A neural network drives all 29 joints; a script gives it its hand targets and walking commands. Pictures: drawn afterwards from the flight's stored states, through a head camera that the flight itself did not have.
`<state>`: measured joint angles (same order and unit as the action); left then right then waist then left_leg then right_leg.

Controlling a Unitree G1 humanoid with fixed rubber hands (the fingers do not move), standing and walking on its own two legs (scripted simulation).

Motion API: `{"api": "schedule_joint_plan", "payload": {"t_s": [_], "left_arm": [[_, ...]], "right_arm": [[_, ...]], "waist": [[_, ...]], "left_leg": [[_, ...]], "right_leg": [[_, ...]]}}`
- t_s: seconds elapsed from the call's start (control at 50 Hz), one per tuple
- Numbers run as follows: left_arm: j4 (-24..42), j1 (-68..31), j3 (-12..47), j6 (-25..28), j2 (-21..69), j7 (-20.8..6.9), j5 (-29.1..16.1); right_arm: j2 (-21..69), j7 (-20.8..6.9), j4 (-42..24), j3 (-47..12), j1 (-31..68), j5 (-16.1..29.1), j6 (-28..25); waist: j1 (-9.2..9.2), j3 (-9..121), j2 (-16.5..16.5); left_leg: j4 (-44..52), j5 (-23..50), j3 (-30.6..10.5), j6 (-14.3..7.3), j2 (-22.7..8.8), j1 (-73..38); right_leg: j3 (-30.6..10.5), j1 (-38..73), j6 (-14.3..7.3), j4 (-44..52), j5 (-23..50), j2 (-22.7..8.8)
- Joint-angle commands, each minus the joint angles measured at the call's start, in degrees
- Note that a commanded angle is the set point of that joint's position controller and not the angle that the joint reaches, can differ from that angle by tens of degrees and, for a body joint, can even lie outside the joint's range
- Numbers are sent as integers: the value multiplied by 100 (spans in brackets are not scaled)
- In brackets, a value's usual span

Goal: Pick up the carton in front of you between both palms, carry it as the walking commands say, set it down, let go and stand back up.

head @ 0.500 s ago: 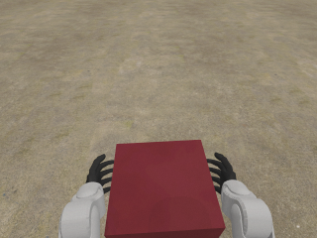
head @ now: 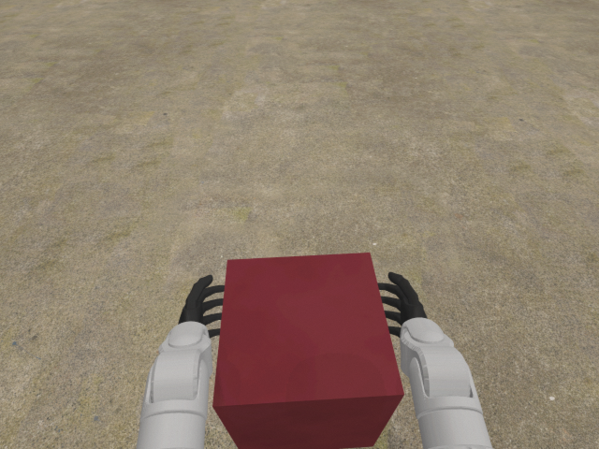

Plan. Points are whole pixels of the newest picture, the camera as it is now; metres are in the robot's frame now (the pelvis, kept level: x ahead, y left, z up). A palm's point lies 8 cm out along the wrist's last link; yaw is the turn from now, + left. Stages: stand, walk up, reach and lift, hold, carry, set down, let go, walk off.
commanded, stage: carry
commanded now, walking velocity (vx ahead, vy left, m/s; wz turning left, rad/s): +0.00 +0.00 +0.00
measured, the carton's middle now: (303, 357) +0.28 +0.00 -0.06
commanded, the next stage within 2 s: hold in 0.70 s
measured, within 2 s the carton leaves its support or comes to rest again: neither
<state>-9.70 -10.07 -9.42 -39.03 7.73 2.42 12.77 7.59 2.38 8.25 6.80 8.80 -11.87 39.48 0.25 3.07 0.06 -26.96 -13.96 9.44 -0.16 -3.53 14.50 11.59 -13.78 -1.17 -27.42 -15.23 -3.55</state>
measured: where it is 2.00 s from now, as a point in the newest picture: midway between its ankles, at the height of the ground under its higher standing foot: outside the picture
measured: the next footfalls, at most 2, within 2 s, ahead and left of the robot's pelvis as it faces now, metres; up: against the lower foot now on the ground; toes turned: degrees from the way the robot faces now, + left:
none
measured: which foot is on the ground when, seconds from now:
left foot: down 0.00-1.00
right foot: down 0.00-1.00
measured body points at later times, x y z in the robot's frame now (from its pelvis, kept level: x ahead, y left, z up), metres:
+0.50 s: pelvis +0.00 -0.01 +0.00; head -0.01 -0.01 +0.45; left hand +0.30 +0.15 +0.03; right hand +0.29 -0.16 +0.03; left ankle +0.00 +0.11 -0.74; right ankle -0.01 -0.10 -0.74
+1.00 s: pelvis -0.03 +0.00 +0.01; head -0.05 +0.00 +0.45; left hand +0.29 +0.12 +0.04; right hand +0.25 -0.18 +0.03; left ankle +0.00 +0.13 -0.74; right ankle -0.01 -0.10 -0.74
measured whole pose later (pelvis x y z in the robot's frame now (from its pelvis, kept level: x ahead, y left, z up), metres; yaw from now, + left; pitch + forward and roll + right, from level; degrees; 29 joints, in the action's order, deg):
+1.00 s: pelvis -0.03 +0.00 +0.01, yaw -7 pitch -6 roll +0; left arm -11.6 -13.3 -10.9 -40.2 8.3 0.9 15.0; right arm 8.0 1.3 8.7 8.5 11.1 -13.7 41.3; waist 0.5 -3.1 1.1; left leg -21.8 -11.4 -2.3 0.9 -0.6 4.0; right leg 2.5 -4.9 -1.5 -20.8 -9.6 1.0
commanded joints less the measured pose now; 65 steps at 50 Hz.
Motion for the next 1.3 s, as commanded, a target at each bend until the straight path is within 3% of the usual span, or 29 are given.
{"api": "schedule_joint_plan", "payload": {"t_s": [0.0, 0.08, 0.18, 0.68, 0.7, 0.72, 0.74, 0.76, 0.8, 0.82, 0.84, 0.86, 0.88, 0.94, 1.0, 1.08, 1.18, 1.28], "left_arm": [[501, -2557, 3140, 368, 4358, -1246, -1291], [765, -2454, 3435, 89, 4751, -1320, -1442], [623, -2283, 3197, -133, 4668, -1343, -1330], [543, -2562, 3199, -104, 4912, -1416, -1378], [605, -1847, 3003, -115, 5007, -1432, -1239], [676, -2013, 2945, -25, 4779, -1390, -1218], [726, -1976, 2935, 13, 4759, -1384, -1174], [745, -1954, 2792, 42, 4667, -1373, -1135], [730, -2439, 2966, 87, 4606, -1442, -1208], [767, -2427, 3050, 100, 4687, -1463, -1287], [742, -2431, 3036, 105, 4719, -1470, -1296], [626, -2594, 2995, 112, 4632, -1496, -1265], [467, -2601, 2870, 116, 4708, -1505, -1184], [133, -2486, 2727, 76, 4943, -1500, -1070], [-211, -2643, 2490, 44, 5058, -1529, -943], [-432, -3027, 2443, 15, 5286, -1624, -942], [-684, -3623, 2467, 46, 5559, -1805, -1031], [-1027, -3933, 2312, 91, 5653, -1906, -992]], "right_arm": [[4535, -1089, -513, -3046, 2623, 1173, -412], [4932, -1157, -772, -3324, 2515, 1349, -141], [4855, -1179, -651, -3057, 2320, 1221, 91], [5100, -1248, -577, -3098, 2600, 1258, 67], [5215, -1249, -559, -2940, 1950, 1236, 73], [5021, -1223, -872, -2948, 2215, 1188, -8], [4965, -1140, -680, -2838, 2014, 1045, -53], [4824, -1148, -598, -2730, 1923, 956, -55], [4874, -1106, -432, -2533, 2039, 905, -125], [4921, -1109, -469, -2586, 2138, 914, -141], [5012, -1121, -568, -2690, 2308, 993, -149], [5035, -1103, -506, -2656, 2428, 1028, -151], [5053, -1153, -441, -2740, 2632, 1031, -121], [5161, -1290, -398, -2851, 2817, 1130, -49], [5287, -1424, -71, -2719, 3036, 1112, 19], [5451, -1580, 323, -2491, 3249, 1069, 47], [5660, -1735, 717, -2242, 3591, 987, -4], [5714, -1850, 1013, -2037, 3927, 888, -63]], "waist": [[-6, 1511, 5], [-7, 1611, 10], [-17, 1577, -5], [-19, 1513, -14], [-4, 1040, -120], [-86, 1473, -76], [40, 1472, -262], [-55, 1340, -14], [113, 1117, -218], [114, 1095, -151], [49, 1227, -186], [57, 1288, -347], [-92, 1084, -264], [-159, 1023, -188], [-207, 725, -115], [-124, 555, 43], [26, 480, 195], [32, 347, 315]], "left_leg": [[283, 1207, -578, -47, -593, -491], [199, 1406, -562, -29, -604, -533], [147, 1472, -539, -20, -612, -471], [178, 1147, -536, 18, -617, -394], [449, 2392, -1336, -175, 954, -995], [433, 2607, -1484, -193, 838, -884], [517, 2568, -1533, -175, 852, -830], [718, 2009, -1481, -167, 855, -667], [667, 2018, -1465, -114, 872, -637], [662, 2116, -1475, -79, 924, -658], [687, 2084, -1500, -81, 954, -720], [656, 1715, -1487, -92, 937, -662], [746, 1303, -1486, -107, 945, -493], [787, 1093, -1500, -166, 928, -477], [862, 571, -1465, -200, 874, -497], [909, 81, -1437, -177, 790, -581], [1027, -630, -1492, -166, 654, -470], [1249, -1377, -1652, -184, 487, -265]], "right_leg": [[-633, 528, -25, 338, 1299, -648], [-637, 547, -12, 263, 1559, -661], [-641, 519, 2, 228, 1719, -667], [-703, 416, -56, 321, 1510, -669], [-1728, 1401, 54, 533, 3683, 645], [-1899, 1952, 76, 380, 4282, 648], [-1917, 2286, 51, 487, 4156, 601], [-1888, 2388, 75, 471, 3767, 533], [-1800, 2444, 78, 673, 3141, 620], [-1817, 2440, 113, 636, 3418, 627], [-1819, 2482, 137, 606, 3558, 643], [-1820, 2588, 115, 710, 2956, 611], [-1791, 2455, 139, 696, 2600, 605], [-1787, 2328, 176, 673, 2312, 602], [-1741, 1923, 168, 765, 1383, 636], [-1669, 1562, 104, 816, 556, 679], [-1552, 1408, 30, 730, 10, 750], [-1457, 1426, 26, 574, -203, 797]]}}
